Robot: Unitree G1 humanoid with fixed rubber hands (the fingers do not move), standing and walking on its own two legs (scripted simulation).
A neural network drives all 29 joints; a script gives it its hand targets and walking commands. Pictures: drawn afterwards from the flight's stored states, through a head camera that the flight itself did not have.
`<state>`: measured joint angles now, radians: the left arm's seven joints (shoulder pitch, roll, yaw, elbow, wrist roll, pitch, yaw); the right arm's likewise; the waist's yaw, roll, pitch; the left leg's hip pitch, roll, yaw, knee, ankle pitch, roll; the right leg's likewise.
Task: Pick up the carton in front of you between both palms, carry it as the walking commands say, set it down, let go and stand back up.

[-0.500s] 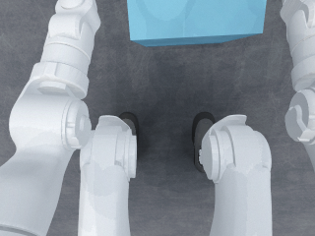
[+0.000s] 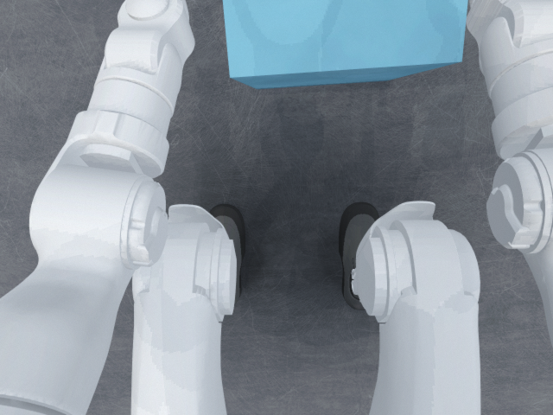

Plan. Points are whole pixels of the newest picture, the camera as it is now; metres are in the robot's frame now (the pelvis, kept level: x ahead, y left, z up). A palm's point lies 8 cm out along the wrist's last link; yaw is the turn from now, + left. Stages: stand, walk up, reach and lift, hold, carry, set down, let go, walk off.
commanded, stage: reach and lift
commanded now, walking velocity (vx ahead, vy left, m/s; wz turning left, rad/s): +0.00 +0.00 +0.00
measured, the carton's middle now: out of the picture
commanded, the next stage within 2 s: none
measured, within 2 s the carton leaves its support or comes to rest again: leaves its support in 0.36 s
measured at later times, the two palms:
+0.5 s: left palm out of the picture +0.55 +0.10 -0.12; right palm out of the picture +0.54 -0.19 -0.13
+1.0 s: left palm out of the picture +0.51 +0.11 +0.07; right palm out of the picture +0.49 -0.19 +0.06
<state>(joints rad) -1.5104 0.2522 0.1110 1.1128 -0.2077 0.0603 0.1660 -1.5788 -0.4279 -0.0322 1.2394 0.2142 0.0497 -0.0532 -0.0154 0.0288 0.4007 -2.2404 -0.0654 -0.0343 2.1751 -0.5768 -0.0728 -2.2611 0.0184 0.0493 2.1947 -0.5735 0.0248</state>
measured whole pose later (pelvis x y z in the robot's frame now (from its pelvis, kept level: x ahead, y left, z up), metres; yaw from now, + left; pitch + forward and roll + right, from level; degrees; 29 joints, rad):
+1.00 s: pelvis +0.00 +0.01 +0.12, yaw -2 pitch +43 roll +1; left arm -1.09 -0.05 0.54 0.66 0.23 0.37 0.08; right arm -1.13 -0.07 -0.45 0.75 -0.25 0.40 0.00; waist -0.01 0.03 -0.14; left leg -2.01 -0.13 -0.10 1.74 -0.49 -0.09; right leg -2.03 0.09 0.10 1.74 -0.46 0.06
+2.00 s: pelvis +0.10 +0.01 +0.38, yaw -4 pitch +11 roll +0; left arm -0.31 -0.16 0.30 0.47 0.21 0.40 0.05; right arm -0.31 0.13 -0.29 0.49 -0.22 0.43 -0.02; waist 0.00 0.01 -0.15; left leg -0.54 -0.06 -0.14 0.67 -0.32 -0.02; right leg -0.55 0.05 0.14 0.66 -0.29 0.03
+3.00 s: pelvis +0.11 +0.00 +0.41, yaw -4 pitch -4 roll +0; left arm -0.27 -0.15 0.24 0.31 0.28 0.66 -0.01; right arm -0.25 0.15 -0.22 0.30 -0.28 0.68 -0.01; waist 0.00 0.00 -0.01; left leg -0.09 -0.03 -0.14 0.38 -0.22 -0.01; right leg -0.10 0.04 0.13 0.37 -0.20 0.01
